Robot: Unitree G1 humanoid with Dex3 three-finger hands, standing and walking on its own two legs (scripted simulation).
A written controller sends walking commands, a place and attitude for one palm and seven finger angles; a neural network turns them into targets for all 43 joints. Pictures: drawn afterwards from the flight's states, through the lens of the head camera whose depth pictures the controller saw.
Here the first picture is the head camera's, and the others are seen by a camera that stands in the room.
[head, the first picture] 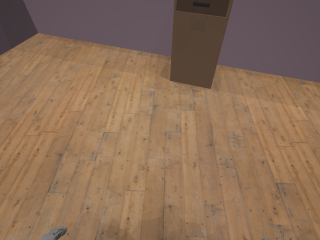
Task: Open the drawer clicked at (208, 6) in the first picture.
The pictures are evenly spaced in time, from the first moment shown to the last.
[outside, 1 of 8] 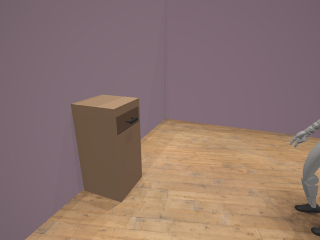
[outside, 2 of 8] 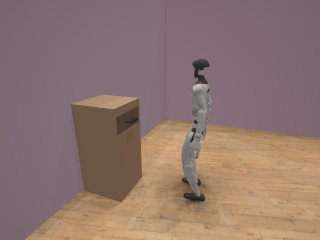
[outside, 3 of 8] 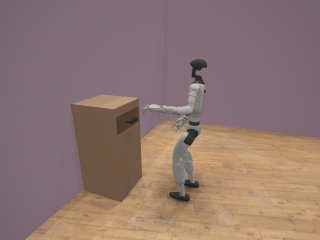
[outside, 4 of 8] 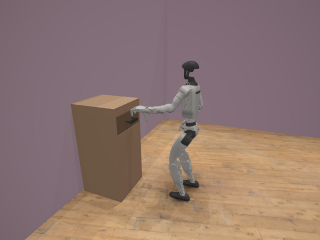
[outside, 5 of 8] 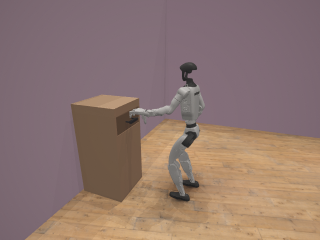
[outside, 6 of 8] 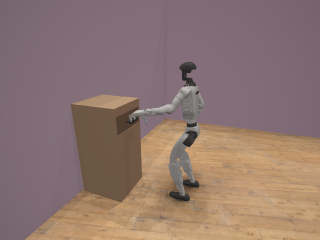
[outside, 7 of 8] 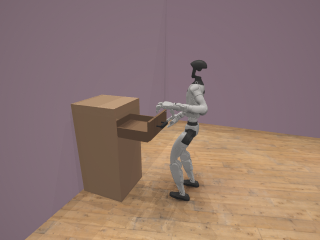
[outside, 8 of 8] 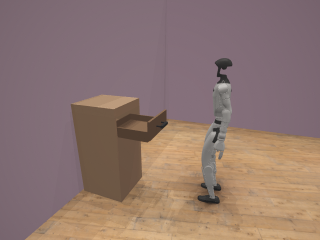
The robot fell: no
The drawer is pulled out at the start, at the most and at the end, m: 0.00 0.30 0.30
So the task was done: yes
